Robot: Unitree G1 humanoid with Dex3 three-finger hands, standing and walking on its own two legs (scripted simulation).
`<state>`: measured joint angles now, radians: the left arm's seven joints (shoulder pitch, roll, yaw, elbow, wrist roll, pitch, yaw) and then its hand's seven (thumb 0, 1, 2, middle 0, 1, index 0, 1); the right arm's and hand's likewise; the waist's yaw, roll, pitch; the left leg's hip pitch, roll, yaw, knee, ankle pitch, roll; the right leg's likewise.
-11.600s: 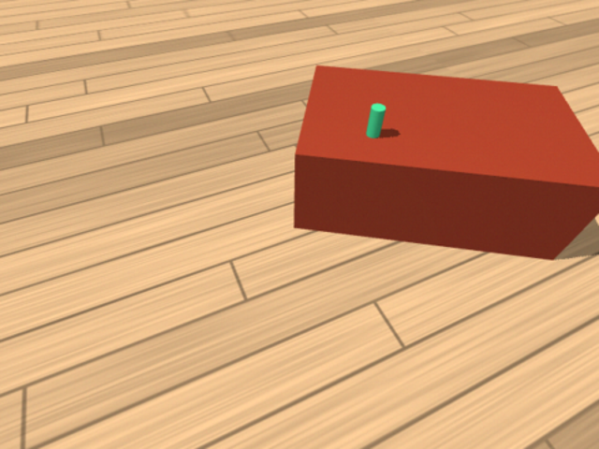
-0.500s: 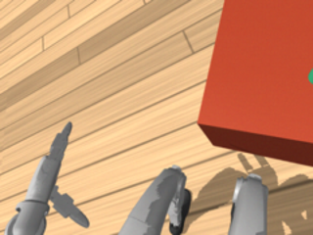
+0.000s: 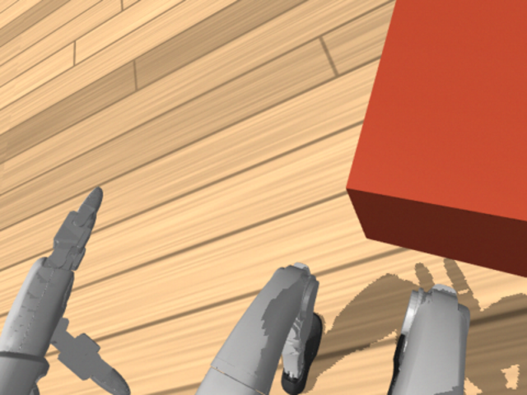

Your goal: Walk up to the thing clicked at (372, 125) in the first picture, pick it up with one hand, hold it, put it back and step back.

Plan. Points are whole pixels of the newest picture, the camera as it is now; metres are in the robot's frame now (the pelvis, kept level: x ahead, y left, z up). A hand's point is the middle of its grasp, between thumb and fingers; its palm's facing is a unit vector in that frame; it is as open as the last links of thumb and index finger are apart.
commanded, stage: close in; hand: right
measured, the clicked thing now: out of the picture +0.56 -0.30 -0.04
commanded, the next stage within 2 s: close in 0.18 s
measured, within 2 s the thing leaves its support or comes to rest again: leaves its support in 1.68 s
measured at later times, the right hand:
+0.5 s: hand out of the picture +0.52 -0.31 -0.05, palm faces +0.35 +0.94 +0.01, open 16.9 cm
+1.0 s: hand out of the picture +0.54 -0.29 -0.05, palm faces +0.35 +0.94 +0.00, open 12.4 cm
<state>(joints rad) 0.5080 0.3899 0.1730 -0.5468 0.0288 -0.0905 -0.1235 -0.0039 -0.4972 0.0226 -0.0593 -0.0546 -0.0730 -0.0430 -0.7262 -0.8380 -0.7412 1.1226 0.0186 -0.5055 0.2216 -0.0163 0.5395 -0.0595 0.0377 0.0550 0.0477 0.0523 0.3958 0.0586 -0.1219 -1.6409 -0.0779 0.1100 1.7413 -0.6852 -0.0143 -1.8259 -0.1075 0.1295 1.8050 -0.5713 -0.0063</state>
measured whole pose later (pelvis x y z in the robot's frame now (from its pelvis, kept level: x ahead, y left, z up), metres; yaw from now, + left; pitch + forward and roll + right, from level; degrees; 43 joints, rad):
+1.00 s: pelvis +0.01 +0.01 +0.01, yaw +0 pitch +34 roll +9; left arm 0.52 0.37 0.20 -0.55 0.05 -0.07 -0.13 0.00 -0.52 0.05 -0.06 -0.06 -0.06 -0.06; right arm -0.77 -0.76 -0.71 1.07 -0.04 -0.48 0.09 -0.01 0.43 -0.20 0.81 0.49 0.82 0.49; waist 0.42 0.06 -0.13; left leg -1.64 -0.09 0.10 1.72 -0.69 0.00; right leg -1.81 -0.13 0.12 1.77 -0.59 0.01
